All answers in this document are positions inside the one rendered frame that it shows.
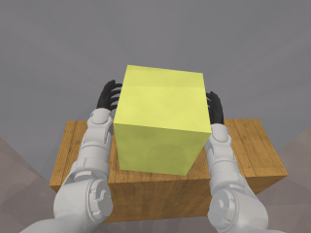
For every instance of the robot right upper arm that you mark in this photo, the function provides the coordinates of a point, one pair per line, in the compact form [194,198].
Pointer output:
[233,212]

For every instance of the carton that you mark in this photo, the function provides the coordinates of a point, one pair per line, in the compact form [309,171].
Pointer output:
[162,120]

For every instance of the robot left hand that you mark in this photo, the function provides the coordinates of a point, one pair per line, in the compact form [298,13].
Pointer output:
[105,100]

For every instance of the left robot forearm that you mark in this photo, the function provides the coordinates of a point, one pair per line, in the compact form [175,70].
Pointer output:
[95,149]

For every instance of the pedestal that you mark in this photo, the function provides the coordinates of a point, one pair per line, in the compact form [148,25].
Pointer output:
[138,195]

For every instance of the robot left upper arm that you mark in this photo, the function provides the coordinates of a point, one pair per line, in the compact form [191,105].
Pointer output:
[79,207]

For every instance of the robot right hand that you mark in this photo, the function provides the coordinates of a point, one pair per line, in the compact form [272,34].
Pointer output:
[215,110]

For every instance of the right robot forearm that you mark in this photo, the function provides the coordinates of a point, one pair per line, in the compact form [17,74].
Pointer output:
[222,164]

